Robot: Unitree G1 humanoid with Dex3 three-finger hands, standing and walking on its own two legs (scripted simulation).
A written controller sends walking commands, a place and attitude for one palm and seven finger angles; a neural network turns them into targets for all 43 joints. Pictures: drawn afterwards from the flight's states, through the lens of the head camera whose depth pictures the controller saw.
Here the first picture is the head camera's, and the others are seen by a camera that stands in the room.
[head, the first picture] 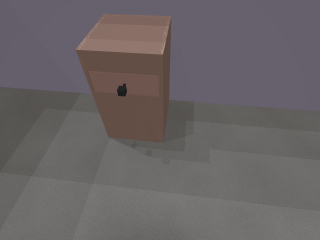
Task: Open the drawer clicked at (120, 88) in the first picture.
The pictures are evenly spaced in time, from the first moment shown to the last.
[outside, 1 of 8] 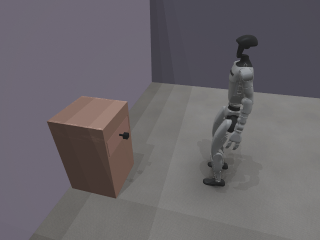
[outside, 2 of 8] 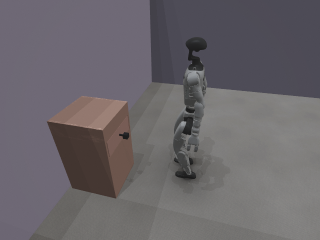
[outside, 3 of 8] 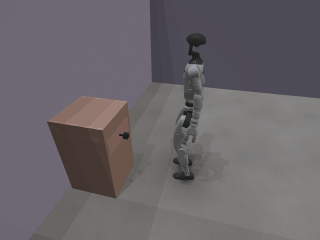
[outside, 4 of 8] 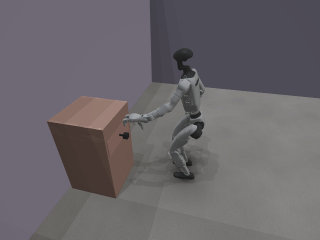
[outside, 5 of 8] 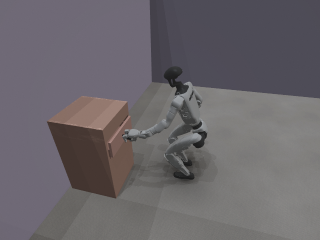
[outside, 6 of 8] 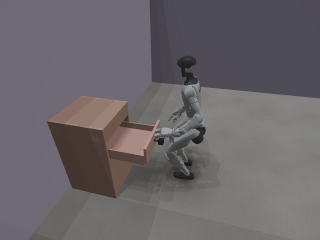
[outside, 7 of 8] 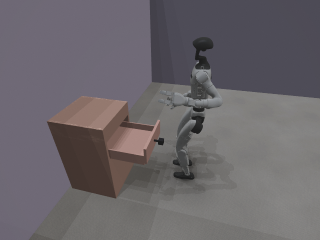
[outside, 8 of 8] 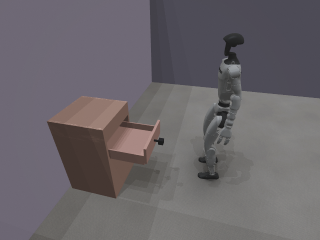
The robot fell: no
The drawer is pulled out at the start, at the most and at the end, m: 0.00 0.30 0.30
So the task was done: yes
